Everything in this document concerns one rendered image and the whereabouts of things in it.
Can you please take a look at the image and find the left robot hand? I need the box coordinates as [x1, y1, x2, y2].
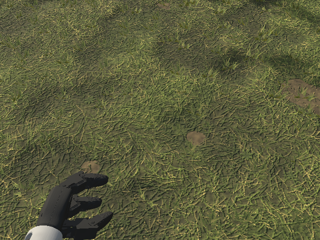
[36, 171, 114, 240]

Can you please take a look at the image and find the robot left forearm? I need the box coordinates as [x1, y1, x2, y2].
[24, 225, 63, 240]

